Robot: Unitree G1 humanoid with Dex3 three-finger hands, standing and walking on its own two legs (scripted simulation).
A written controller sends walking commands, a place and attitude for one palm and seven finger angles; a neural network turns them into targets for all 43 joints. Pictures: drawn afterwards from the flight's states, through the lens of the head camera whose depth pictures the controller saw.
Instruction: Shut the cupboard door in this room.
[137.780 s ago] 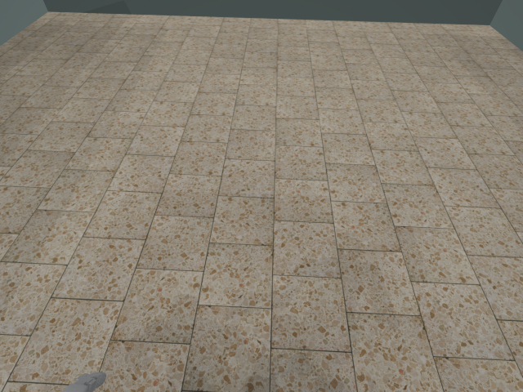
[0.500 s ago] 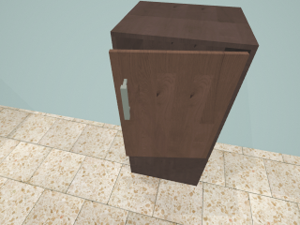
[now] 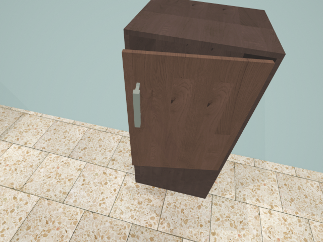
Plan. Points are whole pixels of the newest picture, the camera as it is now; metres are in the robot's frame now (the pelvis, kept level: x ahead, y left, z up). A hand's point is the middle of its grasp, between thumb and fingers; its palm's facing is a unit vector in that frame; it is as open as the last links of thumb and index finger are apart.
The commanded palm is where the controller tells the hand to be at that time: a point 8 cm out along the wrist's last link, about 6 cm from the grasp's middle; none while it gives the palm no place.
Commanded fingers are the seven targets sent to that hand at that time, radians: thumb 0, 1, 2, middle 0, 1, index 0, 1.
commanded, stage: shuffle to correct the standing spot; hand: left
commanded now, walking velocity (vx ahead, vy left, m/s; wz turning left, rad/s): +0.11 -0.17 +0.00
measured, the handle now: (137, 105) +0.51 +0.11 +0.05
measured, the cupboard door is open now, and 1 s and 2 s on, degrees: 11 11 11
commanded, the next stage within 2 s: come to a stop and stand still in 0.44 s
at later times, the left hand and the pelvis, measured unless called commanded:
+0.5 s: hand out of the picture +0.06 +0.12 -0.18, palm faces -0.05 -0.99 -0.16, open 7.4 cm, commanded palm none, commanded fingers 0.00 0.90 0.90 -0.20 -0.30 -0.20 -0.30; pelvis +0.04 -0.05 +0.00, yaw -3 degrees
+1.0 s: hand out of the picture +0.09 +0.09 -0.18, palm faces +0.06 -0.98 -0.20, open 7.3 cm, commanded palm none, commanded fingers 0.00 0.90 0.90 -0.20 -0.30 -0.20 -0.30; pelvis +0.08 -0.08 -0.01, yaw +0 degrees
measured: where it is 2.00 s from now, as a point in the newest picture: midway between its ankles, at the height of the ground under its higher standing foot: outside the picture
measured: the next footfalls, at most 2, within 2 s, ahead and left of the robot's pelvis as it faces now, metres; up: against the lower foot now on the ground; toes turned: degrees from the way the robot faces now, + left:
right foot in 0.54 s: +0.10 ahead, -0.18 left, +0.00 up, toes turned +1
left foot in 0.76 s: +0.15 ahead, +0.01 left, +0.00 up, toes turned +2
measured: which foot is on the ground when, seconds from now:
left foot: down 0.00-0.54, up 0.56-0.74, down 0.76-1.00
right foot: down 0.00-0.34, up 0.36-0.52, down 0.54-1.00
